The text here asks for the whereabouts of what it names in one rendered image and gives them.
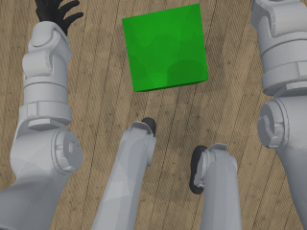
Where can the carton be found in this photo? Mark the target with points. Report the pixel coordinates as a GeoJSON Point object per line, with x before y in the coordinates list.
{"type": "Point", "coordinates": [166, 48]}

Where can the robot left forearm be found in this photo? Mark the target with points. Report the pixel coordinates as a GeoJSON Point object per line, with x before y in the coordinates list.
{"type": "Point", "coordinates": [45, 81]}

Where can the robot right upper arm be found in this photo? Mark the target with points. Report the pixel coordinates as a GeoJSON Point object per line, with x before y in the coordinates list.
{"type": "Point", "coordinates": [282, 126]}

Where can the robot right forearm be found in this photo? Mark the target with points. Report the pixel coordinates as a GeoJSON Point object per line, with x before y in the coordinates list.
{"type": "Point", "coordinates": [281, 27]}

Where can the robot right thigh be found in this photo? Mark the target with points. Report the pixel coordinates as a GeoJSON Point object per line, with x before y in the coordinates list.
{"type": "Point", "coordinates": [221, 202]}

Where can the robot thigh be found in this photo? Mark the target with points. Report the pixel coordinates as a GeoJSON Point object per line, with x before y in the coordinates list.
{"type": "Point", "coordinates": [118, 206]}
{"type": "Point", "coordinates": [221, 202]}

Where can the robot left upper arm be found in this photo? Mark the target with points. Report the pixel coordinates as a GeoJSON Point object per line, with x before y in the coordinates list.
{"type": "Point", "coordinates": [42, 162]}

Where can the robot left thigh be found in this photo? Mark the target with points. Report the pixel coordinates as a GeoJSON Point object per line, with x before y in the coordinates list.
{"type": "Point", "coordinates": [118, 206]}

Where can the robot left hand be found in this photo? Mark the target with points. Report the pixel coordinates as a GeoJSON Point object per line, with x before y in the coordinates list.
{"type": "Point", "coordinates": [48, 10]}

